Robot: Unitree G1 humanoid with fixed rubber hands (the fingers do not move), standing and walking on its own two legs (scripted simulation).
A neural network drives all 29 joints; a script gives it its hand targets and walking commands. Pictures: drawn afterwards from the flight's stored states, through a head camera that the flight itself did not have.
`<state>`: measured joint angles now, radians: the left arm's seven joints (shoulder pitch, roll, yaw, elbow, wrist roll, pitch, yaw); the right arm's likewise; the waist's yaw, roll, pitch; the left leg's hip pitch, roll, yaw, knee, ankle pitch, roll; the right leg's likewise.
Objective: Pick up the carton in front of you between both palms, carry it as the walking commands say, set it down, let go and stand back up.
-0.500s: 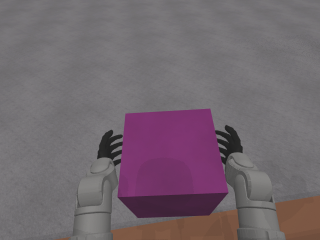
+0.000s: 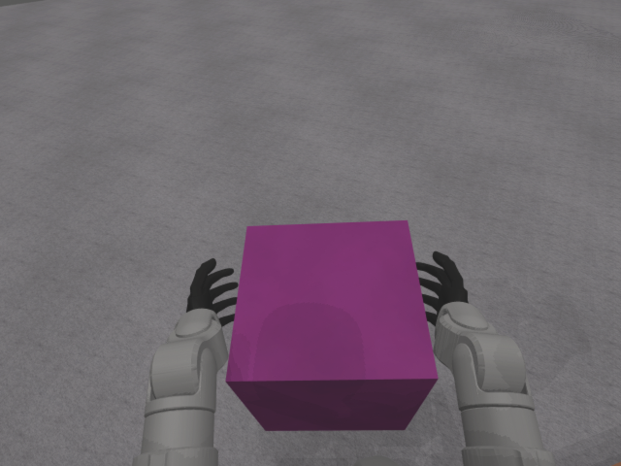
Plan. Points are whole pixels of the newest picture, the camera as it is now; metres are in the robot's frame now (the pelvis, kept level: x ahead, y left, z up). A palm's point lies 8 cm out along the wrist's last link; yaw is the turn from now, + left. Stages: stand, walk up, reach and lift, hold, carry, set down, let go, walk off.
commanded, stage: carry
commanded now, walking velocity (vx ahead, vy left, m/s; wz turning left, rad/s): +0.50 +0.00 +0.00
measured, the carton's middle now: (330, 334) +0.31 -0.05 -0.01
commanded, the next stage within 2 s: none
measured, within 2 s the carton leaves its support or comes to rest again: neither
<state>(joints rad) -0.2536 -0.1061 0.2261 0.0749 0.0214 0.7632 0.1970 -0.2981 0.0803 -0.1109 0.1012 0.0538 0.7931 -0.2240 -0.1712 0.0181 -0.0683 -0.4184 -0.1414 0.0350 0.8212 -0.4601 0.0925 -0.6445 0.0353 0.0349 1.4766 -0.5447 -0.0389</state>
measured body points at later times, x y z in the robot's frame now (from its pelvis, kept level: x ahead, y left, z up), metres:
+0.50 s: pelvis +0.41 -0.05 -0.13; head +0.47 -0.05 +0.32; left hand +0.70 +0.14 -0.11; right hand +0.73 -0.17 -0.12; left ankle +0.47 +0.09 -0.77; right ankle +0.37 -0.11 -0.84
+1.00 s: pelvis +0.76 -0.03 -0.09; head +0.75 -0.01 +0.36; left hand +1.04 +0.12 -0.02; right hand +1.03 -0.19 -0.02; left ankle +0.68 +0.07 -0.85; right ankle +0.86 -0.17 -0.81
